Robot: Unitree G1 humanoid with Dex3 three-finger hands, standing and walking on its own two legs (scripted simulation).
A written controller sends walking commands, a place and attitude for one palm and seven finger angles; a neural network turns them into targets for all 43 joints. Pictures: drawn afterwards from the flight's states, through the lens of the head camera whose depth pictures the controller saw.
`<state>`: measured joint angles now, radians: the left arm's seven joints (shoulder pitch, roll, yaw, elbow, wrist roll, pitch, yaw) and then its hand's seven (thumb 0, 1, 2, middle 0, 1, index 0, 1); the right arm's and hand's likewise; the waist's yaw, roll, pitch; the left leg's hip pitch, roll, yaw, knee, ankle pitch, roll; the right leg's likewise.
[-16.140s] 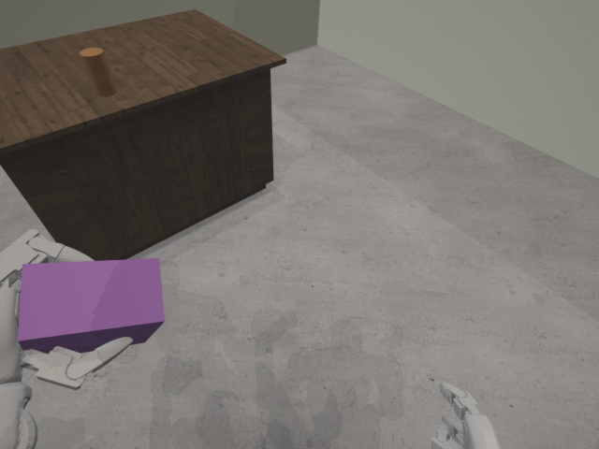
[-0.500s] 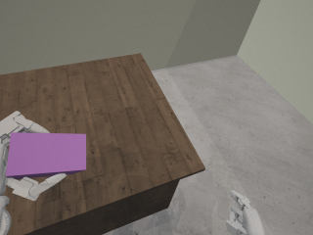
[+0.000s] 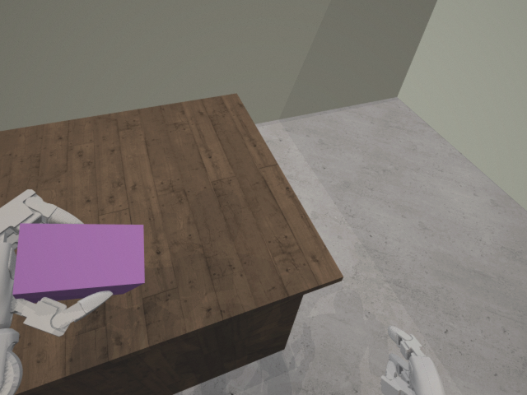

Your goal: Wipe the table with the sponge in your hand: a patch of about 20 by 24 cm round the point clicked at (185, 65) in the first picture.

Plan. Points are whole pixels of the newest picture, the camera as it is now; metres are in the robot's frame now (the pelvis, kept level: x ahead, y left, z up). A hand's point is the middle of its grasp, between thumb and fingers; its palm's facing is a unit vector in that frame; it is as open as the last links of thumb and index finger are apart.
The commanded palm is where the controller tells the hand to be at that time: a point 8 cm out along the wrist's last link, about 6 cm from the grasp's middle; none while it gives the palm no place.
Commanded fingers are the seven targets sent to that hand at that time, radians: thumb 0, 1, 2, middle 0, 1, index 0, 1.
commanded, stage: come to a stop and stand still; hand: left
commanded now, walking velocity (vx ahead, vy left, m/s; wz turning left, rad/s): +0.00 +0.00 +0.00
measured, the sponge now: (97, 264) +0.23 +0.22 +0.14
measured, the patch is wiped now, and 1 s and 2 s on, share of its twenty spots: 0.00 0.00 0.00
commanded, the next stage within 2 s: look again from close up in 0.22 s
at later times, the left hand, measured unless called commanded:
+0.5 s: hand (58, 260) +0.22 +0.25 +0.16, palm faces +0.37 -0.84 -0.40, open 10.2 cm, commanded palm +0.17 +0.29 +0.17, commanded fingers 0.00 0.10 1.30 -1.20 -1.60 -1.20 -1.60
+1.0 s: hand (83, 256) +0.23 +0.23 +0.15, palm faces +0.36 -0.85 -0.38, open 10.2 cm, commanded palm +0.17 +0.26 +0.17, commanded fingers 0.00 0.10 1.30 -1.20 -1.60 -1.20 -1.60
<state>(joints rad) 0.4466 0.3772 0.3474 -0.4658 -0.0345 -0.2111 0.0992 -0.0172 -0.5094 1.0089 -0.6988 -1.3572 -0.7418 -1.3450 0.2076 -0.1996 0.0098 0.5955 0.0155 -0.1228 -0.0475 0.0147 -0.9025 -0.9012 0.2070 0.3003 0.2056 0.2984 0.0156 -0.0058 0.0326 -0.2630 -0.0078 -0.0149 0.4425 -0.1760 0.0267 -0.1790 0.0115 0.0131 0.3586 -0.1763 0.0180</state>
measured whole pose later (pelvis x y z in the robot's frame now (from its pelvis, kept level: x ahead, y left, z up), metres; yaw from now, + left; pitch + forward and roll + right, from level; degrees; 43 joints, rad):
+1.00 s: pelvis +0.01 -0.02 +0.00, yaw +0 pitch +0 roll -1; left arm 0.44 0.37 0.36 -0.46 -0.05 -0.18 0.09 -0.02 -0.51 1.01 -0.70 -1.36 -0.74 -1.34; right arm 0.20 -0.17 0.01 0.58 0.02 -0.10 -0.03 0.01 -0.90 -0.90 0.21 0.30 0.21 0.30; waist 0.01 -0.02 0.03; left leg -0.26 0.01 -0.03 0.44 -0.18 0.00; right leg -0.19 0.03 0.00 0.38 -0.20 -0.01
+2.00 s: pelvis +0.01 -0.06 -0.01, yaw +1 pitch +0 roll -2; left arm 0.47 0.41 0.37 -0.53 -0.09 -0.14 0.08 -0.02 -0.51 1.02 -0.70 -1.35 -0.74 -1.34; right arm 0.21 -0.19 -0.01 0.57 0.02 -0.06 -0.04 0.01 -0.90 -0.90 0.21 0.30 0.21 0.30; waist 0.00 0.00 0.03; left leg -0.31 0.07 -0.06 0.53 -0.24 -0.06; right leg -0.23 0.09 -0.03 0.47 -0.25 -0.07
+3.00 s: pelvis +0.01 -0.06 -0.01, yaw +1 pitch +1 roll -2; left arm 0.49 0.41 0.36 -0.53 -0.09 -0.12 0.08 -0.02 -0.51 1.02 -0.70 -1.35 -0.74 -1.34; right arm 0.22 -0.19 -0.01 0.57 0.03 -0.05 -0.03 0.01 -0.90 -0.90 0.21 0.30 0.21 0.30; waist -0.01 0.01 0.02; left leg -0.31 0.07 -0.06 0.54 -0.25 -0.06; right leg -0.23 0.09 -0.03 0.47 -0.25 -0.07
